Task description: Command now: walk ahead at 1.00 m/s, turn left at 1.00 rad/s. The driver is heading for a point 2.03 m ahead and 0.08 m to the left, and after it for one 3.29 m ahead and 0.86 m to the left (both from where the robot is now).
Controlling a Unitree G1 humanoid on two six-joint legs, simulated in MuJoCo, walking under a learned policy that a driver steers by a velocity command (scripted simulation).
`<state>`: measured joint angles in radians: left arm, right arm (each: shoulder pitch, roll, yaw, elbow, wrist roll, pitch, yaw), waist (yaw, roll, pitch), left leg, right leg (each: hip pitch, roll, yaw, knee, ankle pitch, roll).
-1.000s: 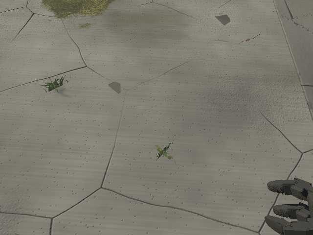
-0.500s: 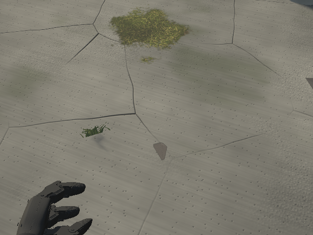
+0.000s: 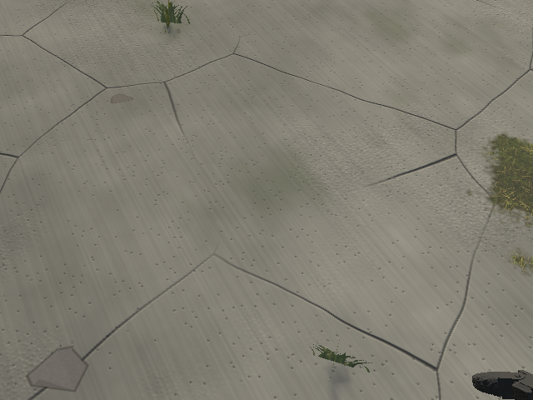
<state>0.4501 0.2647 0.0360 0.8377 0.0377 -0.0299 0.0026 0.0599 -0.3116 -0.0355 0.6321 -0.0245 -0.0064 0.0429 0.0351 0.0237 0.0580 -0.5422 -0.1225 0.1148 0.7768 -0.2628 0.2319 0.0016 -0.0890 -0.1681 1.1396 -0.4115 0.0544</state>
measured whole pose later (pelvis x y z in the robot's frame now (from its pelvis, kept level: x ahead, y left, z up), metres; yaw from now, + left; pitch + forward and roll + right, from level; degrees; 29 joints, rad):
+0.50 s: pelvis +0.49 -0.02 +0.03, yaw +12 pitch +0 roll -2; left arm 0.24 0.30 0.05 0.75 0.04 -0.06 -0.01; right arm 0.32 -0.31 -0.03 0.85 -0.02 -0.08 0.01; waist 0.00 0.01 0.04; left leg -0.30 -0.09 -0.08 1.32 -0.30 0.13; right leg -0.37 0.04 -0.08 0.58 -0.22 -0.05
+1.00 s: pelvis +0.96 +0.13 +0.05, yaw +14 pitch +1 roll +1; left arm 0.24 0.29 0.02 0.79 0.03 -0.06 -0.03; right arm 0.36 -0.29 -0.04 0.90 -0.03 -0.09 0.00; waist -0.02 -0.04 0.02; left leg -0.22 -0.09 0.06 0.44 -0.23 0.09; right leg -0.50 -0.07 0.04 1.23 -0.29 -0.06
